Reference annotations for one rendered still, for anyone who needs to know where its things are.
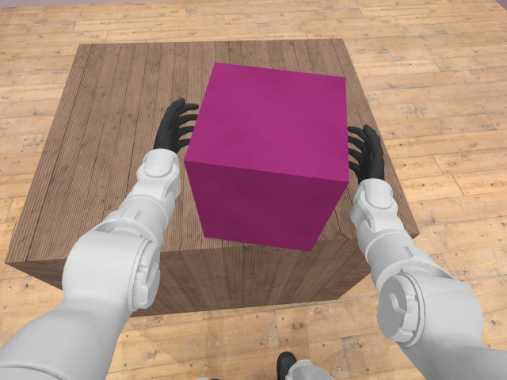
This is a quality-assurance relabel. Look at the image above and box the robot left hand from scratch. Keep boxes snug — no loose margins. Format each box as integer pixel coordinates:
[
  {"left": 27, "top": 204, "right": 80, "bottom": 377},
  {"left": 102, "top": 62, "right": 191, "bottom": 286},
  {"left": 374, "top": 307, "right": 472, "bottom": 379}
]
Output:
[{"left": 153, "top": 98, "right": 199, "bottom": 154}]

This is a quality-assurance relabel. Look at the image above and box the robot right shin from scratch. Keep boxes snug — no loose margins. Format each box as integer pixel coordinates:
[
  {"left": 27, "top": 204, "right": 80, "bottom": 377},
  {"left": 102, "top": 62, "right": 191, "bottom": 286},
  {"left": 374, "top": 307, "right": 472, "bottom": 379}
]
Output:
[{"left": 288, "top": 359, "right": 313, "bottom": 372}]

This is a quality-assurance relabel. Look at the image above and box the robot left upper arm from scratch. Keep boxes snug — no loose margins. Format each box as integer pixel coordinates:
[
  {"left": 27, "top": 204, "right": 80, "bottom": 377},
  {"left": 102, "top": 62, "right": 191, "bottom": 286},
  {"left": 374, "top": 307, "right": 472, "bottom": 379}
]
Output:
[{"left": 0, "top": 230, "right": 160, "bottom": 380}]

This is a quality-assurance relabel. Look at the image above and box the robot right hand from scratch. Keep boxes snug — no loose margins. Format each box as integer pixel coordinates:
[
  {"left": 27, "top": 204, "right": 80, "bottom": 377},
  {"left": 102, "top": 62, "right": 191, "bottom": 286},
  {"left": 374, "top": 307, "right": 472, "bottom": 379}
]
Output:
[{"left": 348, "top": 124, "right": 385, "bottom": 185}]

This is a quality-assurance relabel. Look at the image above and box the pedestal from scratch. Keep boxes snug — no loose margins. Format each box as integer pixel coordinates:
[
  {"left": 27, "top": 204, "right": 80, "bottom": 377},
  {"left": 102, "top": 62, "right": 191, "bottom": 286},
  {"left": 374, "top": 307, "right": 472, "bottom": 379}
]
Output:
[{"left": 4, "top": 39, "right": 420, "bottom": 317}]

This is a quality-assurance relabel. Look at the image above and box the right robot forearm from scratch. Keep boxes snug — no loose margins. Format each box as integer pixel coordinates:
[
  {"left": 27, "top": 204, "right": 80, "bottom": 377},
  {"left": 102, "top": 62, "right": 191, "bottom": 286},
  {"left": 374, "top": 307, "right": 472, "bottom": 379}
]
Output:
[{"left": 350, "top": 178, "right": 484, "bottom": 332}]

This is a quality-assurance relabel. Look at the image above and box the robot right upper arm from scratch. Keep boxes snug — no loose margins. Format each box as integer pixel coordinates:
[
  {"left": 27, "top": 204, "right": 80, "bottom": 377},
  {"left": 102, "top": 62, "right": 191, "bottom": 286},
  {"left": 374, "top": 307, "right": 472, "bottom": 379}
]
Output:
[{"left": 376, "top": 272, "right": 507, "bottom": 380}]

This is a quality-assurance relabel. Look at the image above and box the left robot forearm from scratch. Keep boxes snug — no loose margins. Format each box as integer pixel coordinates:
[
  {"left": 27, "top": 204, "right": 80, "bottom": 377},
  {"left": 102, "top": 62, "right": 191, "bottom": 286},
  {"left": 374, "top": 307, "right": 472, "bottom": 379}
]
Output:
[{"left": 62, "top": 149, "right": 181, "bottom": 295}]

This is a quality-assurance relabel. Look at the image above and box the right robot foot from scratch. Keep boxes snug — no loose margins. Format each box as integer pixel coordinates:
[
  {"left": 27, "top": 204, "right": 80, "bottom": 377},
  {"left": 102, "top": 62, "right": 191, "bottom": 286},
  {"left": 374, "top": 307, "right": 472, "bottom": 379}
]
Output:
[{"left": 276, "top": 351, "right": 297, "bottom": 380}]

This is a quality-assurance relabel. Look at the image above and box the carton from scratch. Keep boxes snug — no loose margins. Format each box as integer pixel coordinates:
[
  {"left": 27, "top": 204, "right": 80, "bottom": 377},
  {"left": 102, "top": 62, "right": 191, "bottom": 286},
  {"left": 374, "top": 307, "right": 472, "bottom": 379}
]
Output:
[{"left": 184, "top": 63, "right": 349, "bottom": 252}]

